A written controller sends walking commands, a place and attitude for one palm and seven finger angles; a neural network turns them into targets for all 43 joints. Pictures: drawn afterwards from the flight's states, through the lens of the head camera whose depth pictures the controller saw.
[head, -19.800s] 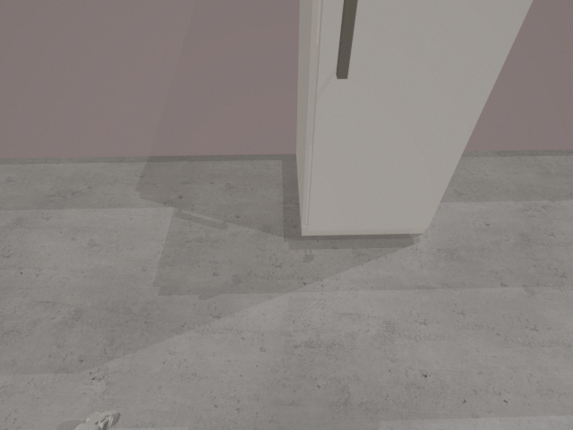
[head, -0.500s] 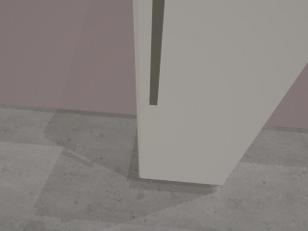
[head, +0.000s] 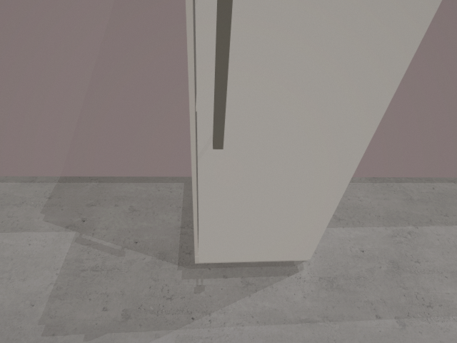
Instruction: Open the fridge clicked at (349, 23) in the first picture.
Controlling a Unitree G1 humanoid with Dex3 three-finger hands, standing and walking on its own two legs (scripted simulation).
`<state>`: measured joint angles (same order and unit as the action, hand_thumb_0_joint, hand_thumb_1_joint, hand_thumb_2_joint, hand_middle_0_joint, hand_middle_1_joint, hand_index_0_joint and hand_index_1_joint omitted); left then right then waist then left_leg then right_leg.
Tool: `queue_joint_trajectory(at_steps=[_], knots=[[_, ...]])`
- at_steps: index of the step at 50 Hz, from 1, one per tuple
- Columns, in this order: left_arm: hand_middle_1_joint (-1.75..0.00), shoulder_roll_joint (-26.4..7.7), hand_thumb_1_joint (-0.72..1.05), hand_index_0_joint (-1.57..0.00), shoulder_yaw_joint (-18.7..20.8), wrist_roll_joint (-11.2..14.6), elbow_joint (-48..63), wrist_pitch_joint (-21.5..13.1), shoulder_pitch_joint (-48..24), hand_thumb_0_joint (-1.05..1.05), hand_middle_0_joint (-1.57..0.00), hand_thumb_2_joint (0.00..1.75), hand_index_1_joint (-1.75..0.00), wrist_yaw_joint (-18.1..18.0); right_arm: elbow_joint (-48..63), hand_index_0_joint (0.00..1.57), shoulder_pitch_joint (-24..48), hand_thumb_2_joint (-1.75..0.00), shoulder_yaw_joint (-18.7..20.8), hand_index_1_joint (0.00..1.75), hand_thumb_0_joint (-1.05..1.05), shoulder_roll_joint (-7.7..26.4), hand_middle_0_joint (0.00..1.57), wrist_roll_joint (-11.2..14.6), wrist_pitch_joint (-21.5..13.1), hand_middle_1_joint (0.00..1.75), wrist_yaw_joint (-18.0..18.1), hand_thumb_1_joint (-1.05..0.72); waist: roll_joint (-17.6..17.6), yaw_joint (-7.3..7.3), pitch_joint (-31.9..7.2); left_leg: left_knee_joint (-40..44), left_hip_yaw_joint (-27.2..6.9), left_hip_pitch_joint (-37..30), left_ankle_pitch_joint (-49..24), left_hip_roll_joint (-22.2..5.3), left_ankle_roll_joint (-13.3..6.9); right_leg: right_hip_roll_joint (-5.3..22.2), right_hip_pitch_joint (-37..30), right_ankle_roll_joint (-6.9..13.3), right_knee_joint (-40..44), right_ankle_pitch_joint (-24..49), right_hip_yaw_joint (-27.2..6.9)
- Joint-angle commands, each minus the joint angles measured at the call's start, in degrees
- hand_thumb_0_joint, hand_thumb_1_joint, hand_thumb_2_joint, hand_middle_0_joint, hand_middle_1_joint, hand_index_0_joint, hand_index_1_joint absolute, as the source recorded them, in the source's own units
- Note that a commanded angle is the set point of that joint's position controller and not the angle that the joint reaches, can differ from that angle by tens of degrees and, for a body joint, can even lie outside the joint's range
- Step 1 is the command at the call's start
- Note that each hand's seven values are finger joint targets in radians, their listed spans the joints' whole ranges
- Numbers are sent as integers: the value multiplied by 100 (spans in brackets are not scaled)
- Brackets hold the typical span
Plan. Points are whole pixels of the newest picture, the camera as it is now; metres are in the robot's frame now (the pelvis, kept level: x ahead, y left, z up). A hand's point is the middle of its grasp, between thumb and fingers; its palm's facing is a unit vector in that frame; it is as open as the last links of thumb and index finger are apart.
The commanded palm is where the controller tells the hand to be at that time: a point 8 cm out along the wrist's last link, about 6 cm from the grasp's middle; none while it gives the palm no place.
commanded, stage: come to a stop and stand still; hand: left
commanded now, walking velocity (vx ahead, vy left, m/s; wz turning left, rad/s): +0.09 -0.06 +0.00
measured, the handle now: (221, 59) +0.63 +0.04 +0.25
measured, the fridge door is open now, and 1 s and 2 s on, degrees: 0 0 0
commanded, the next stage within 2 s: look again from close up in 1.16 s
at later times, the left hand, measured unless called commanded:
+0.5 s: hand out of the picture +0.01 +0.21 -0.20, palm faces +0.00 -0.99 -0.14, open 7.4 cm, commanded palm none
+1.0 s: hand out of the picture +0.09 +0.18 -0.18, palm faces +0.08 -0.97 -0.23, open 7.3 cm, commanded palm none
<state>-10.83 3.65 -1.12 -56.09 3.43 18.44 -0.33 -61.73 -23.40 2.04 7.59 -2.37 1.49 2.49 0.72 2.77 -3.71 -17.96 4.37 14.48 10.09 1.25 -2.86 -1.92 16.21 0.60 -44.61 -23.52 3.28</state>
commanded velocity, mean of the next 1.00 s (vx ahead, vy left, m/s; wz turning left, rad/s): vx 0.00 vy -0.02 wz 0.00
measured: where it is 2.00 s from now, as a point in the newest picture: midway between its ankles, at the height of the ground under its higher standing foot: outside the picture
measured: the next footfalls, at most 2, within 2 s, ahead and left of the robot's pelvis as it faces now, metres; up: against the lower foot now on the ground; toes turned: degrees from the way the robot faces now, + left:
right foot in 0.10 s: -0.04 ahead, -0.10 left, -0.01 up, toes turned -6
left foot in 0.36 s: +0.06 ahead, +0.15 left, -0.01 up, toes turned +6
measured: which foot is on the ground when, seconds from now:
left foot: down 0.00-0.10, up 0.12-0.34, down 0.36-0.74, up 0.76-1.00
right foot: up 0.00-0.08, down 0.10-0.36, up 0.38-0.70, down 0.72-1.00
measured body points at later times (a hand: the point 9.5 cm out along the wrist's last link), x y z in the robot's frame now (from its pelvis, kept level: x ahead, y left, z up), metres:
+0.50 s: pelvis -0.01 +0.04 -0.02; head +0.01 +0.06 +0.43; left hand +0.01 +0.26 -0.19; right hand -0.07 -0.18 -0.16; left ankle +0.02 +0.15 -0.75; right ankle -0.05 -0.08 -0.70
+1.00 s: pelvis +0.02 -0.01 -0.02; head +0.07 -0.01 +0.43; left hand +0.09 +0.23 -0.16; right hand +0.09 -0.26 -0.17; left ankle -0.01 +0.11 -0.72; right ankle +0.04 -0.12 -0.75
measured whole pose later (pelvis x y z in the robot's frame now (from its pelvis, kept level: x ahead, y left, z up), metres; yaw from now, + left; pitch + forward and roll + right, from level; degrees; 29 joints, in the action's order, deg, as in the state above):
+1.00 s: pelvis +0.02 -0.01 -0.02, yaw +2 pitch +0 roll +1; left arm -8.5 3.0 -1.8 -54.9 0.4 9.1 -2.0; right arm -57.5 -9.0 3.8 12.0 -0.5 2.5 1.3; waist 0.6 -0.1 6.0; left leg -45.2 2.5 19.4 25.6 -0.5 2.2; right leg 2.5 15.0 1.1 -29.2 -14.3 5.2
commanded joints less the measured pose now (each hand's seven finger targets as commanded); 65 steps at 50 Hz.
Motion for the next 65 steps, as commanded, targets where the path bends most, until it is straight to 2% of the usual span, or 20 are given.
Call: queue_joint_trajectory(at_steps=[1, 3, 4, 6, 9, 13, 16, 17, 18, 19, 20, 25, 32, 35, 37, 45, 51, 54, 60, 65], knots=[[-30, -167, 90, -20, 39, 79, -173, 118, 1300, 0, -20, 90, -30, 8, 199, 20, -236, -90, 238, 30, 0, 999, 20, -54, -12, 30, 112, -90, 430, -317, 758, 1514, -1149, 599, 2164, -1127, 642, -363, -1688, 201, 2629, -114, 563], [-30, -217, 90, -20, 55, 80, -304, 83, 1598, 0, -20, 90, -30, -106, 122, 20, -249, -90, 207, 30, 0, 693, 20, 89, 62, 30, 95, -90, -418, -380, 663, 177, -306, 1119, 1656, -420, 1108, 205, -2489, 484, 3328, 640, 1], [-30, -439, 90, -20, 78, 1, -214, 33, 1392, 0, -20, 90, -30, -202, 140, 20, -294, -90, 173, 30, 0, 334, 20, 165, 59, 30, 103, -90, -1443, -320, 689, -2103, 351, 1496, 1652, 106, 935, 1374, -1987, 939, 3753, -428, -1213], [-30, -741, 90, -20, 71, -6, 374, -91, -119, 0, -20, 90, -30, -265, 419, 20, -172, -90, 290, 30, 0, 583, 20, 116, 133, 30, -57, -90, -735, 205, 1266, -5017, -377, 1920, 1565, -226, 464, 2452, -12, 1475, 4253, -894, -1764], [-30, -521, 90, -20, 49, -2, 228, -507, -388, 0, -20, 90, -30, -214, 350, 20, -132, -90, 309, 30, 0, 615, 20, 111, 61, 30, -242, -90, -495, 259, 1281, -4715, -504, 1789, 862, -741, 387, 1902, 62, 1056, 3944, -823, -1138], [-30, -703, 90, -20, 79, -139, -139, -468, 221, 0, -20, 90, -30, -122, 447, 20, 65, -90, 239, 30, 0, 195, 20, 125, -82, 30, -245, -90, -432, -90, 1511, -2705, -32, 850, 1481, -635, 282, 1701, 221, 976, 3451, -900, -896], [-30, -606, 90, -20, 46, -97, -224, -326, 288, 0, -20, 90, -30, -14, 222, 20, -584, -90, 153, 30, 0, 138, 20, 83, -167, 30, -152, -90, -506, 55, 1608, -1287, 448, -535, 1018, -302, 304, 1179, 1041, 621, 2562, -1567, -479], [-30, -410, 90, -20, -2, -70, -180, -286, 292, 0, -20, 90, -30, 22, 103, 20, -928, -90, 142, 30, 0, 319, 20, 76, -212, 30, -101, -90, 181, 104, 1538, -755, -15, -708, 1350, -495, 305, 852, 1161, 474, 1674, -1216, -235], [-30, -55, 90, -20, -48, -26, -53, -265, 389, 0, -20, 90, -30, 62, 52, 20, -1268, -90, 225, 30, 0, 750, 20, 16, -267, 30, -41, -90, 1520, 133, 1432, 300, -1942, -843, 2328, -1674, -55, 357, 1761, 165, 160, -797, 253], [-30, 46, 90, -20, -82, -47, 122, -239, 281, 0, -20, 90, -30, 85, 83, 20, -1421, -90, 309, 30, 0, 1218, 20, 2, -264, 30, 26, -90, 1842, 115, 1381, 1244, -3512, -379, 3255, -2555, -402, 138, 2004, 101, -1063, -827, 149], [-30, -84, 90, -20, -63, -88, 219, -201, 114, 0, -20, 90, -30, 111, 175, 20, -1108, -90, 324, 30, 0, 1354, 20, 8, -250, 30, 56, -90, 1103, 16, 1425, 1498, -3670, 174, 3769, -2763, -621, 462, 1846, 183, -1672, -526, -341], [-30, 25, 90, -20, -39, -68, 17, -196, 185, 0, -20, 90, -30, 110, 283, 20, 1, -90, 118, 30, 0, 806, 20, 40, -370, 30, 107, -90, 416, -303, 784, 883, -1404, 282, 712, -1800, -365, 653, 1133, -78, -1285, 746, -406], [-30, 12, 90, -20, -15, 4, 250, -158, -250, 0, -20, 90, -30, 52, 174, 20, -3, -90, 262, 30, 0, 994, 20, 37, -205, 30, 92, -90, 827, -107, 457, -123, -871, -317, -1989, -1842, -497, 462, 390, -173, 656, 441, -30], [-30, -298, 90, -20, 38, -20, 116, -303, 277, 0, -20, 90, -30, -9, 207, 20, 150, -90, 310, 30, 0, 902, 20, 106, -163, 30, 14, -90, 193, -347, 89, -1021, -470, -59, -1244, -1242, 19, 506, -776, -173, 2247, 2019, -87], [-30, -926, 90, -20, 126, -54, 163, -391, 87, 0, -20, 90, -30, -120, 360, 20, 60, -90, 193, 30, 0, 292, 20, 179, -124, 30, -37, -90, -1498, -237, -9, -2168, 152, 947, 1708, -327, 424, 2096, -1258, 546, 2208, 4625, -1488], [-30, -823, 90, -20, 188, -85, 302, -371, -452, 0, -20, 90, -30, -246, 491, 20, 824, -90, 207, 30, 0, 506, 20, 175, 78, 30, -118, -90, -923, -373, 205, -3427, -343, 1044, 1739, -274, 541, 1978, -1165, 1058, 2126, 5163, -1026], [-30, -854, 90, -20, 153, -34, 327, -299, -734, 0, -20, 90, -30, -206, 500, 20, 535, -90, 150, 30, 0, 516, 20, 165, -29, 30, -134, -90, -784, -144, 87, -703, -155, -457, 220, -227, 454, 1609, -514, 623, 1775, 3358, -828], [-30, -300, 90, -20, -9, 32, 360, -246, -509, 0, -20, 90, -30, -140, 702, 20, 986, -90, 202, 30, 0, 1213, 20, 75, -103, 30, -109, -90, 1320, -353, 166, -20, -1579, -500, -2061, -1815, -379, 567, 161, -100, 805, 150, 9], [-30, -337, 90, -20, -123, -20, -89, -271, -185, 0, -20, 90, -30, -81, 682, 20, 1432, -90, 78, 30, 0, 1002, 20, 124, -134, 30, -60, -90, 505, -513, 259, -302, -821, -433, -1793, -1175, -308, 574, -525, -152, 1582, 1043, -103], [-30, -520, 90, -20, -167, 4, -217, -404, -385, 0, -20, 90, -30, -134, 431, 20, 1038, -90, 43, 30, 0, 807, 20, 170, -130, 30, -98, -90, -540, -211, 130, -479, -546, -669, -682, -764, 168, 969, -562, 22, 2174, 2287, -627]])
